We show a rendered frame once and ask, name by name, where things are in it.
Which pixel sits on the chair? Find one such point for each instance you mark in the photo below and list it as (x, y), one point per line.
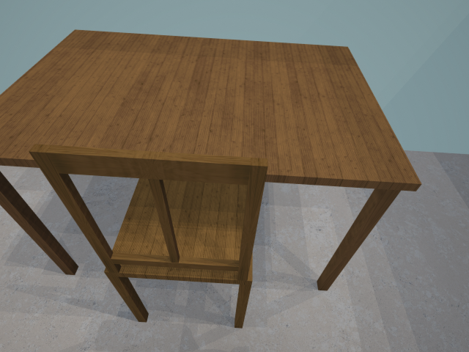
(192, 217)

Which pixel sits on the table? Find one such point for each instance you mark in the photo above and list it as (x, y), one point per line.
(306, 108)

